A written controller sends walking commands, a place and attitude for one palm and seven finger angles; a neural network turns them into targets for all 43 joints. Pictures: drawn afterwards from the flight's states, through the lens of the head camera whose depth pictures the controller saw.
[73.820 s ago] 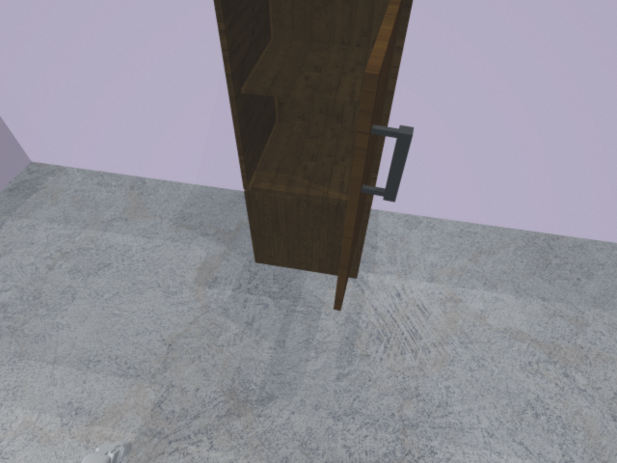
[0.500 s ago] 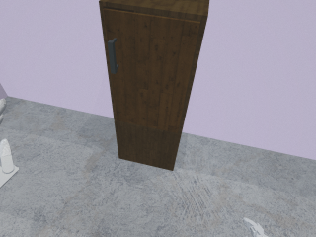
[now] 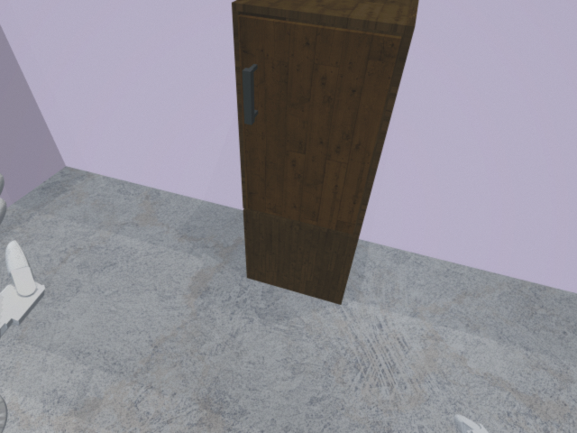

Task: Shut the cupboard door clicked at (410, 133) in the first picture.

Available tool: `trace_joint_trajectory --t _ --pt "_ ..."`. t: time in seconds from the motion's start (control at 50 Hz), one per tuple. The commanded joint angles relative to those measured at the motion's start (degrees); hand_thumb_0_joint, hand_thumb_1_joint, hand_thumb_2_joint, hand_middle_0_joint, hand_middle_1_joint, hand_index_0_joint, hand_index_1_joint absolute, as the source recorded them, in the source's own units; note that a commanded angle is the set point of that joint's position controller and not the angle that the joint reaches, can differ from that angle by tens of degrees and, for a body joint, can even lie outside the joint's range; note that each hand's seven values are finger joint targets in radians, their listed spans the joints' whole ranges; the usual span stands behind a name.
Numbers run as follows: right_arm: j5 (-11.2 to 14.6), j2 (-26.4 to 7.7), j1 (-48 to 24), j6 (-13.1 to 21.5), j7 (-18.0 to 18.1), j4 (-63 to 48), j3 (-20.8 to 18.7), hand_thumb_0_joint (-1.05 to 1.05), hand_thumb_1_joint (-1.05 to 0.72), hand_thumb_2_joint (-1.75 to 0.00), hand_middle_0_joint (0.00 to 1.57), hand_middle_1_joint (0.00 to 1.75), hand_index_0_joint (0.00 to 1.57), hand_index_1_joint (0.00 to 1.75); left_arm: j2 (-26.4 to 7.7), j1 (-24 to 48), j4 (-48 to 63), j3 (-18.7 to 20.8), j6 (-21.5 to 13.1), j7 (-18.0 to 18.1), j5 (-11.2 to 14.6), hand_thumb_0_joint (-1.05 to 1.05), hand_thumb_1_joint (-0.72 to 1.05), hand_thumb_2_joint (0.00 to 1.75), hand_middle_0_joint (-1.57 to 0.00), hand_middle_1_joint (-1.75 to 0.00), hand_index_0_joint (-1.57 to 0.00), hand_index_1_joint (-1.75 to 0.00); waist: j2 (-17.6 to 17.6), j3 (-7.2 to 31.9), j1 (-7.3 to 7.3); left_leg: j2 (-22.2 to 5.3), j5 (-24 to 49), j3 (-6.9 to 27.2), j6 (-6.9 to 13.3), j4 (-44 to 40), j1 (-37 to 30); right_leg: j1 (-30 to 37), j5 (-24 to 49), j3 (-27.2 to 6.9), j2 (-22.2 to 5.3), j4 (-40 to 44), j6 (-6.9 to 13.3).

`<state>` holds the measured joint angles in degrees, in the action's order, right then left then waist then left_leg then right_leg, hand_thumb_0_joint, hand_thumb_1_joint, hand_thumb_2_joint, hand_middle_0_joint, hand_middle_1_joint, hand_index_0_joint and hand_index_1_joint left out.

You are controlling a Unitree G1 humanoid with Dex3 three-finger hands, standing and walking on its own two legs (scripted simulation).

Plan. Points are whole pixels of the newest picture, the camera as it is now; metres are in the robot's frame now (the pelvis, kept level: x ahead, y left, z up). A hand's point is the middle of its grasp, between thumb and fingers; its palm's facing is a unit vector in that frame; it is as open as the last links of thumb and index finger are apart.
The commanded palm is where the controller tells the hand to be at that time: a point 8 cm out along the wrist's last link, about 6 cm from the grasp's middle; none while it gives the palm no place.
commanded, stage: stop stepping back and stand still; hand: left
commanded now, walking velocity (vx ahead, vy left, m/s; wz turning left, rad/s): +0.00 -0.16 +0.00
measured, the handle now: (251, 94) +0.87 +0.15 +0.10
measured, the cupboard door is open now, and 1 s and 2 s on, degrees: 0 0 0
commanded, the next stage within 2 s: let the arm hang, fingers relaxed in 0.74 s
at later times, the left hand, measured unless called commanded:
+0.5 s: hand (70, 272) +0.24 +0.27 +0.16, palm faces +0.42 -0.79 -0.44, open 7.4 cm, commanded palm +0.18 +0.30 +0.19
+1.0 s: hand (111, 380) +0.20 +0.27 -0.04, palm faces +0.03 -0.90 -0.43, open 7.4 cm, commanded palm none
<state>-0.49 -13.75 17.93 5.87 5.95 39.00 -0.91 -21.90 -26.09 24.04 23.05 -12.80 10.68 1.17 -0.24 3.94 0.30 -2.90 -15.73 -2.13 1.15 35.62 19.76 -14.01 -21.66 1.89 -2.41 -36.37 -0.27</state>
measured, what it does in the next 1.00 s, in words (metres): steps on the spot: right foot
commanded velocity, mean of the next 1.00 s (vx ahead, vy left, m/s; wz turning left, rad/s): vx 0.00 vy -0.03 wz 0.00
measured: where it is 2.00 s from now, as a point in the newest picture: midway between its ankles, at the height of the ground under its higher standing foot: outside the picture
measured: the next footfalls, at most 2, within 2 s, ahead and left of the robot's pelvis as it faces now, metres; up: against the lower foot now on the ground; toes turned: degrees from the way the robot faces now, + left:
right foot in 0.20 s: +0.06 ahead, -0.09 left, +0.00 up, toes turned -5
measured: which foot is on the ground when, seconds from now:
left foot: down 0.00-1.00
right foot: down 0.00-0.00, up 0.02-0.18, down 0.20-1.00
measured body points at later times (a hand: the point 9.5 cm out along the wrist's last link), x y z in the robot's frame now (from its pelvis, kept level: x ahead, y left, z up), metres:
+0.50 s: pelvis +0.03 +0.00 +0.01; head +0.03 +0.00 +0.46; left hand +0.21 +0.31 +0.19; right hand +0.16 -0.25 -0.08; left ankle +0.04 +0.12 -0.72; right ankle +0.02 -0.09 -0.72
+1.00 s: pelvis +0.01 +0.03 +0.01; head +0.01 +0.00 +0.46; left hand +0.20 +0.31 -0.01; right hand +0.16 -0.23 -0.11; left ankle +0.04 +0.12 -0.72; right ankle +0.02 -0.09 -0.72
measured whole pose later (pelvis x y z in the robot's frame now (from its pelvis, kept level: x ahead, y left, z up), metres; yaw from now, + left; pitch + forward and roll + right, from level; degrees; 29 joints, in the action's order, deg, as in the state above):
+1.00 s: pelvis +0.01 +0.03 +0.01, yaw -2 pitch +0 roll +0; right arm -0.6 -17.7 7.5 2.5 -0.4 43.7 0.6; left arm -17.9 -16.5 -20.1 4.9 1.3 0.4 -1.1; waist 5.1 0.5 0.2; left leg 1.6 -14.8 -3.1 3.0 32.6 18.4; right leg -17.7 -15.5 2.2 -1.3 -32.7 -0.3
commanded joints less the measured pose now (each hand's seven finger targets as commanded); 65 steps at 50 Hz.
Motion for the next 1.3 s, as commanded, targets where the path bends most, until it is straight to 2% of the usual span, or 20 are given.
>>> trace_joint_trajectory --t 0.0,0.04,0.1,0.14,0.18,0.22,0.26,0.28,0.34,0.4,0.52,0.66,0.8,0.82,0.86,0.92,1.0,1.18,1.22,1.28 --pt "0.41 -5.18 -8.05 4.01 0.32 -10.10 -1.40 0.00 -0.90 -0.90 0.20 0.30 0.20 0.30 -12.34 8.11 12.36 5.95 -3.19 0.68 0.27 0.00 0.90 0.90 -0.20 -0.30 -0.20 -0.30 11.54 -4.46 -2.15 -16.43 -14.39 26.01 8.32 -24.28 -7.54 -15.67 -7.85 -0.84 3.05 -14.69 0.21" --pt "-0.22 -4.64 -8.31 4.17 -0.41 -9.66 -1.34 0.00 -0.90 -0.90 0.20 0.30 0.20 0.30 -11.94 5.01 13.54 6.33 -2.38 0.31 0.38 0.00 0.90 0.90 -0.20 -0.30 -0.20 -0.30 8.19 -4.43 -1.88 -15.69 -13.71 23.94 8.58 -24.21 -1.80 -10.56 -4.85 -2.62 1.49 -14.17 0.10" --pt "-0.04 -4.37 -9.64 4.71 -1.64 -10.04 -0.71 0.00 -0.90 -0.90 0.20 0.30 0.20 0.30 -12.12 0.94 18.89 6.88 -2.50 0.17 0.65 0.00 0.90 0.90 -0.20 -0.30 -0.20 -0.30 10.33 -0.90 -0.86 -11.86 -3.50 11.52 5.00 -19.17 -1.66 -1.42 1.37 0.36 2.14 -0.17 -0.17" --pt "0.14 -4.28 -9.72 4.45 -2.16 -10.86 -0.38 0.00 -0.90 -0.90 0.20 0.30 0.20 0.30 -12.87 -2.41 19.05 8.12 -2.02 0.12 0.63 0.00 0.90 0.90 -0.20 -0.30 -0.20 -0.30 11.16 -0.36 -0.80 -8.85 -7.27 6.37 2.49 -16.90 3.46 6.04 5.60 1.02 2.73 7.60 0.29" --pt "0.09 -3.96 -9.68 3.50 -2.29 -11.51 -0.23 0.00 -0.90 -0.90 0.20 0.30 0.20 0.30 -13.73 -4.12 17.08 9.75 -1.72 0.11 0.94 0.00 0.90 0.90 -0.20 -0.30 -0.20 -0.30 8.26 -0.98 -1.13 -5.25 -12.51 3.43 0.68 -13.18 8.03 8.32 3.97 -4.36 0.33 11.65 2.31" --pt "0.00 -3.58 -8.61 2.73 -2.37 -11.09 -0.51 0.00 -0.90 -0.90 0.20 0.30 0.20 0.30 -13.43 -3.84 13.99 10.44 -1.10 0.21 1.40 0.00 0.90 0.90 -0.20 -0.30 -0.20 -0.30 0.47 -1.61 -0.97 -0.69 -9.97 0.32 -0.83 -4.28 5.25 1.04 -2.59 -15.31 -5.02 18.21 5.35" --pt "0.60 -3.53 -8.32 1.57 -2.58 -10.76 -1.22 0.00 -0.90 -0.90 0.20 0.30 0.20 0.30 -13.27 -5.88 11.70 10.31 -0.08 0.61 2.00 0.00 0.90 0.90 -0.20 -0.30 -0.20 -0.30 -6.53 -1.32 -0.92 0.86 -5.61 0.81 -1.79 6.23 4.63 -0.85 -4.77 -24.32 -11.69 24.23 9.22" --pt "0.59 -3.02 -8.07 1.11 -2.60 -10.69 -0.75 0.00 -0.90 -0.90 0.20 0.30 0.20 0.30 -12.39 -6.08 10.42 9.36 -0.19 0.73 1.94 0.00 0.90 0.90 -0.20 -0.30 -0.20 -0.30 -7.06 -1.13 -1.15 0.59 -5.79 2.01 -1.87 7.30 6.64 2.45 0.67 -22.47 -12.68 23.10 10.09" --pt "0.92 -3.42 -8.52 1.04 -2.03 -10.14 -0.36 0.00 -0.90 -0.90 0.20 0.30 0.20 0.30 -11.35 -3.32 9.50 7.77 -0.64 0.93 1.47 0.00 0.90 0.90 -0.20 -0.30 -0.20 -0.30 -5.19 0.30 -1.34 0.25 -1.51 2.33 -1.18 -2.35 1.72 5.02 13.91 -13.42 -9.56 16.99 7.43" --pt "0.95 -4.85 -9.72 1.66 -1.00 -10.46 -0.95 0.00 -0.90 -0.90 0.20 0.30 0.20 0.30 -10.96 -2.02 10.85 6.26 -0.98 0.57 1.39 0.00 0.90 0.90 -0.20 -0.30 -0.20 -0.30 1.10 2.58 -0.61 -3.11 15.45 5.33 0.41 -11.54 -7.77 3.74 19.35 -5.76 -2.09 10.88 1.81" --pt "1.12 -5.01 -10.44 2.30 -0.85 -11.47 -0.92 0.00 -0.90 -0.90 0.20 0.30 0.20 0.30 -12.12 0.74 17.13 6.01 -1.89 0.28 0.77 0.00 0.90 0.90 -0.20 -0.30 -0.20 -0.30 6.76 3.50 -0.31 -3.55 19.77 5.63 0.39 -10.99 -5.30 8.17 24.85 -5.04 -0.69 10.13 1.00" --pt "1.18 -4.77 -9.58 1.04 -1.40 -12.78 -1.23 0.00 -0.90 -0.90 0.20 0.30 0.20 0.30 -12.64 -7.89 13.32 9.32 -1.60 0.12 2.02 0.00 0.90 0.90 -0.20 -0.30 -0.20 -0.30 5.29 4.01 -0.53 -2.02 15.60 4.09 -0.97 -10.28 -3.60 9.07 25.77 -6.61 -1.93 12.46 2.08" --pt "1.28 -4.86 -9.82 0.29 -1.00 -13.32 -0.72 0.00 -0.90 -0.90 0.20 0.30 0.20 0.30 -10.72 -5.34 10.89 6.76 -0.96 -0.60 2.34 0.00 0.90 0.90 -0.20 -0.30 -0.20 -0.30 3.76 2.59 -0.62 -3.01 15.06 4.88 -0.54 -13.16 -3.68 7.81 23.57 -4.84 -0.22 12.61 0.86" --pt "2.42 -14.17 -15.80 4.41 -6.42 -3.53 -2.41 0.00 -0.90 -0.90 0.20 0.30 0.20 0.30 -1.75 0.32 -28.07 -18.44 6.75 -8.49 -1.68 0.00 0.90 0.90 -0.20 -0.30 -0.20 -0.30 4.23 -4.13 -1.95 -3.27 23.77 4.58 -0.39 -5.10 -2.14 -1.11 27.67 -0.48 -3.87 6.43 1.76" --pt "0.89 -13.04 -9.62 0.58 -6.38 -1.94 -3.33 0.00 -0.90 -0.90 0.20 0.30 0.20 0.30 -0.56 1.68 -30.26 -16.78 12.52 -10.27 -2.03 0.00 0.90 0.90 -0.20 -0.30 -0.20 -0.30 5.16 -0.27 -1.12 -4.41 26.59 4.28 -0.60 -6.82 -6.52 -3.48 17.82 -2.99 -2.03 7.37 2.39" --pt "0.02 -12.47 -9.92 -1.71 -6.09 -1.00 -1.74 0.00 -0.90 -0.90 0.20 0.30 0.20 0.30 -1.04 6.07 -38.45 -17.69 12.38 -10.76 -2.58 0.00 0.90 0.90 -0.20 -0.30 -0.20 -0.30 -3.10 -0.04 -0.25 -5.98 18.14 9.10 2.87 -9.82 -0.43 0.15 10.51 -2.26 -0.79 4.89 2.27" --pt "-0.73 -10.93 -9.30 -3.79 -6.18 2.44 -0.91 0.00 -0.90 -0.90 0.20 0.30 0.20 0.30 -1.75 9.67 -52.08 -18.98 12.46 -10.56 -2.88 0.00 0.90 0.90 -0.20 -0.30 -0.20 -0.30 -10.59 -0.22 -0.59 -2.06 8.43 8.50 1.91 -8.84 -3.37 -1.55 7.49 -7.25 -3.91 10.39 4.06" --pt "-1.04 -6.48 -5.92 -5.77 -5.31 11.97 -0.28 0.00 -0.90 -0.90 0.20 0.30 0.20 0.30 1.17 8.29 -73.44 -20.04 12.67 -9.73 -2.36 0.00 0.90 0.90 -0.20 -0.30 -0.20 -0.30 9.85 -2.45 -0.08 -1.52 -3.81 8.47 1.31 -15.86 -2.01 2.70 3.54 -6.45 -2.86 15.14 3.83" --pt "-0.86 -6.72 -4.78 -5.87 -5.13 13.68 -0.50 0.00 -0.90 -0.90 0.20 0.30 0.20 0.30 0.59 8.20 -76.33 -20.20 12.50 -9.85 -2.14 0.00 0.90 0.90 -0.20 -0.30 -0.20 -0.30 10.90 -3.09 -0.05 -1.63 -6.39 8.65 1.17 -17.02 -1.06 3.83 3.11 -6.53 -2.79 15.96 4.01" --pt "-0.66 -7.48 -3.05 -5.93 -4.84 15.61 -1.18 0.00 -0.90 -0.90 0.20 0.30 0.20 0.30 0.09 8.94 -79.59 -20.13 12.27 -9.97 -2.19 0.00 0.90 0.90 -0.20 -0.30 -0.20 -0.30 5.93 -5.79 -0.32 -2.01 -7.18 8.88 1.30 -17.33 -1.32 2.04 0.79 -6.78 -3.17 18.17 4.26"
